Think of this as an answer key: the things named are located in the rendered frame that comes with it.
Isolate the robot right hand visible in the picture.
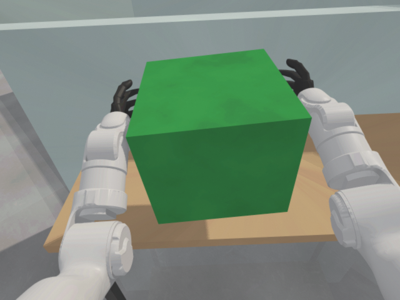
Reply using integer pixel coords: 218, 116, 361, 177
278, 59, 314, 96

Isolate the carton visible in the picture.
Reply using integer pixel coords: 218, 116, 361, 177
126, 49, 312, 224

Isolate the robot left hand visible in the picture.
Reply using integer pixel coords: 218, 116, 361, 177
110, 79, 139, 118

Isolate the robot right upper arm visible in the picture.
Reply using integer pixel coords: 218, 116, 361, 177
329, 182, 400, 300

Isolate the robot right forearm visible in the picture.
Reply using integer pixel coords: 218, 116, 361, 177
297, 88, 400, 191

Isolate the table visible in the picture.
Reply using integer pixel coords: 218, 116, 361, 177
43, 113, 400, 300

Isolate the robot left upper arm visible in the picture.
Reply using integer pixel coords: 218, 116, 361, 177
16, 221, 133, 300

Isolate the robot left forearm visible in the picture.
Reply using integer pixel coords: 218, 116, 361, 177
58, 111, 131, 270

